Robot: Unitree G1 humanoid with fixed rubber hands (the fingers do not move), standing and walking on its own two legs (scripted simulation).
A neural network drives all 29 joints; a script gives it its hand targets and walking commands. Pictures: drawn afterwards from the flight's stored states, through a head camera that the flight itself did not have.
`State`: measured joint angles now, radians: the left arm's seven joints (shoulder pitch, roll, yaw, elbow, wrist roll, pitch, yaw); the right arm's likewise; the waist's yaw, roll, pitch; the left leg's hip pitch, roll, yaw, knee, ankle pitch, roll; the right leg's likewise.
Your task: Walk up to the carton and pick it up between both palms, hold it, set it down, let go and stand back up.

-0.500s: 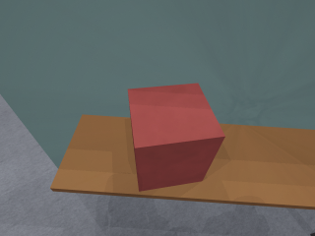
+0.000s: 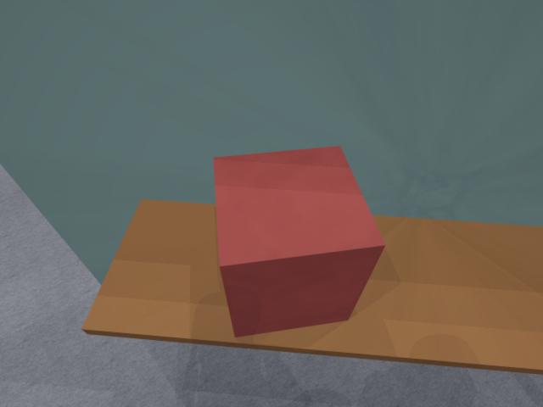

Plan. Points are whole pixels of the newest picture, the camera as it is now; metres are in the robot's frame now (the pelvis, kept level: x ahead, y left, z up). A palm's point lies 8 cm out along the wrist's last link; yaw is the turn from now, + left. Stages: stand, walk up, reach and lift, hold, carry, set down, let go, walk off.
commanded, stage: stand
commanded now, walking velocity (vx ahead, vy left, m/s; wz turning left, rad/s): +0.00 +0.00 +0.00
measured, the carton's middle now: (285, 245) +0.37 +0.00 +0.00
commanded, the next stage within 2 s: none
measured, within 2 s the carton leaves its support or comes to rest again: neither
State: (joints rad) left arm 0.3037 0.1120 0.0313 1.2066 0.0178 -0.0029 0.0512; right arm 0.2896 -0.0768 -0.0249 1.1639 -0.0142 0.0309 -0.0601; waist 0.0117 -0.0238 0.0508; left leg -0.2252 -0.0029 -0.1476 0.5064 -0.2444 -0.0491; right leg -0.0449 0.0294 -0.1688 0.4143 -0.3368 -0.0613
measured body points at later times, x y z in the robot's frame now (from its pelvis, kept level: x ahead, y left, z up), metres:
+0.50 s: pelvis +0.01 -0.02 +0.00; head +0.02 -0.01 +0.45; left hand -0.04 +0.19 -0.17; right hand +0.00 -0.22 -0.17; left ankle +0.02 +0.15 -0.74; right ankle -0.06 -0.07 -0.74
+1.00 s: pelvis +0.02 -0.02 -0.01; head +0.04 -0.02 +0.44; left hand -0.03 +0.18 -0.17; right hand +0.01 -0.23 -0.17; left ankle +0.02 +0.15 -0.74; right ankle -0.06 -0.07 -0.74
